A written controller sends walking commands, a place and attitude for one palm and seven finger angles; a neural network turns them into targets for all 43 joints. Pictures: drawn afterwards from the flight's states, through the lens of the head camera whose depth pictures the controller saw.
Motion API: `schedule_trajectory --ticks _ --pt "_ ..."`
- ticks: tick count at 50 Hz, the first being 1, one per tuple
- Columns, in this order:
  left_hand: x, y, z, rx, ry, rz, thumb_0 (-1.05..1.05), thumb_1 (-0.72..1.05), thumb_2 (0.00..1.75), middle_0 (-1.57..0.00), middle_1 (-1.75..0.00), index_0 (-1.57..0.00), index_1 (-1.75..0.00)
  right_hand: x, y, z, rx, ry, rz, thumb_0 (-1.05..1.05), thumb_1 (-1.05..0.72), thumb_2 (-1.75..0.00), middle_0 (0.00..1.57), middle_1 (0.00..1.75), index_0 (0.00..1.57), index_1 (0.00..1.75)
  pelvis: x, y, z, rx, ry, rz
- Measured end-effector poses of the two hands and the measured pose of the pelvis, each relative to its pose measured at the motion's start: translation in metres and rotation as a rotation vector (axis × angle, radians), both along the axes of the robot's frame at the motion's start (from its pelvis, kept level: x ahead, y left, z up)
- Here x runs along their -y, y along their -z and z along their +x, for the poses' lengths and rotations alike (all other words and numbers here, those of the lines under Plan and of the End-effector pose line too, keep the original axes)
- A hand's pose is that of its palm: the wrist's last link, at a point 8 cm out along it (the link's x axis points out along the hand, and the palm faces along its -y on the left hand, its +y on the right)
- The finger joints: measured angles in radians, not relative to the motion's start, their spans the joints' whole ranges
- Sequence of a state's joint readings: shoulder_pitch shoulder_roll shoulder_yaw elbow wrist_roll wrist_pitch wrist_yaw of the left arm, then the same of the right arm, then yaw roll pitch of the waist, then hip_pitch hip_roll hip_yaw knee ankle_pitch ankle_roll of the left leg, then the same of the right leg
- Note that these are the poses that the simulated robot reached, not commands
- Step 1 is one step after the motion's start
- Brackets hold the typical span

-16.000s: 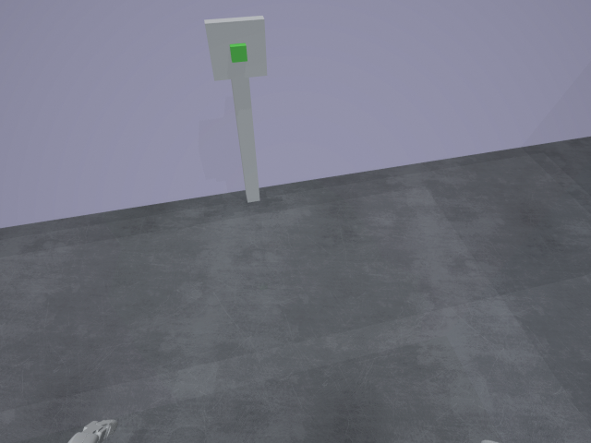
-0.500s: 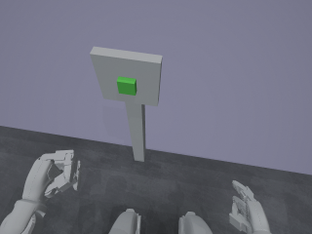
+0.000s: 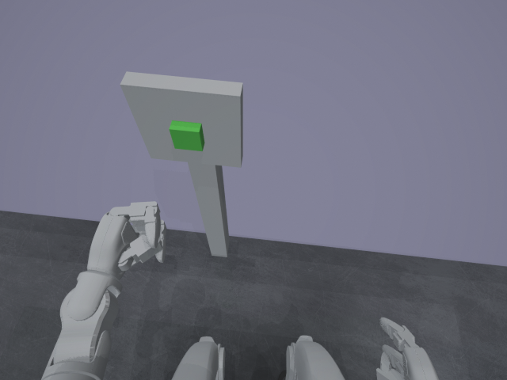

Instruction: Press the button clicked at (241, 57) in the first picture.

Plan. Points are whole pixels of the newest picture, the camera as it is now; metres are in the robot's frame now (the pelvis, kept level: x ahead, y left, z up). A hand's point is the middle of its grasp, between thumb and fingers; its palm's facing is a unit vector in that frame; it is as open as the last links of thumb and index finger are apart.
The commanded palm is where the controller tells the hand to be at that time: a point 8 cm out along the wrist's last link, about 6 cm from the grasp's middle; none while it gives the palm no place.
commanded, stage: aim a knuckle at the button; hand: left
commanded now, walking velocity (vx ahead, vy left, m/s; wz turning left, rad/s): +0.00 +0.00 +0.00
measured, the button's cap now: (188, 134) +0.50 +0.13 +0.06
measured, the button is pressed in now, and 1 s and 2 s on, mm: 0 0 3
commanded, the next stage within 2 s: press the button with the knuckle in 1.24 s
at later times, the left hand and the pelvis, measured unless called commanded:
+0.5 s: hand (195, 200) +0.39 +0.11 +0.02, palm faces -0.14 -0.99 -0.04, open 3.1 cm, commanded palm +0.38 +0.16 +0.03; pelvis +0.00 -0.01 -0.01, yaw +0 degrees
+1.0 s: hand (196, 198) +0.39 +0.11 +0.02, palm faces -0.13 -0.99 -0.04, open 3.1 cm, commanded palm +0.38 +0.16 +0.03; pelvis -0.01 -0.01 +0.00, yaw +0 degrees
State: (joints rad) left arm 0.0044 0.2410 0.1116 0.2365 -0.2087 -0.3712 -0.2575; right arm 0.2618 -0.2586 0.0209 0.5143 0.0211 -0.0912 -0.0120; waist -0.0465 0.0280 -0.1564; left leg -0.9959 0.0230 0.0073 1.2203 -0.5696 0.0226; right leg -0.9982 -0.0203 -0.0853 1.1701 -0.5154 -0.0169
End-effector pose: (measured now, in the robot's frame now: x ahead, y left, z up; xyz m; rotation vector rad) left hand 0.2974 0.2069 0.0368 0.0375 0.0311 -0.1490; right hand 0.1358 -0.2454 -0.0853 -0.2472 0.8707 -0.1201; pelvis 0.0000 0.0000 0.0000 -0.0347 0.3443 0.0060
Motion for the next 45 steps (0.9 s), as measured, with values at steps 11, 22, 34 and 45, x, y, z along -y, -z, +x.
schedule_trajectory --ticks 11,22,34,45 --pt "0.024 0.004 0.041 0.012 -0.002 -0.003 0.02 0.9 0.9 -1.3 -1.5 -1.3 -1.5 0.007 0.009 -0.007 -0.059 0.022 0.01 0.01 -0.91 -0.9 0.21 0.3 0.2 0.3 0.004 0.001 0.002 -0.016 0.01 0.012" --pt "0.039 0.007 0.067 0.023 -0.003 0.0 0.02 0.9 0.9 -1.3 -1.5 -1.3 -1.5 0.011 0.02 -0.023 -0.133 0.04 0.023 0.01 -0.91 -0.9 0.21 0.3 0.2 0.3 0.007 0.003 0.001 -0.03 0.013 0.019" --pt "0.051 0.01 0.098 0.035 -0.02 0.0 0.02 0.9 0.9 -1.3 -1.5 -1.3 -1.5 0.016 0.03 -0.053 -0.218 0.086 0.029 0.01 -0.91 -0.9 0.2 0.3 0.2 0.3 0.008 0.008 -0.004 -0.051 0.024 0.025" --pt "0.042 0.01 0.081 0.033 -0.033 -0.001 0.02 0.9 0.9 -1.3 -1.5 -1.3 -1.5 0.016 0.026 -0.066 -0.253 0.094 0.032 0.01 -0.91 -0.9 0.21 0.3 0.2 0.3 0.008 0.002 -0.005 -0.037 0.022 0.025"
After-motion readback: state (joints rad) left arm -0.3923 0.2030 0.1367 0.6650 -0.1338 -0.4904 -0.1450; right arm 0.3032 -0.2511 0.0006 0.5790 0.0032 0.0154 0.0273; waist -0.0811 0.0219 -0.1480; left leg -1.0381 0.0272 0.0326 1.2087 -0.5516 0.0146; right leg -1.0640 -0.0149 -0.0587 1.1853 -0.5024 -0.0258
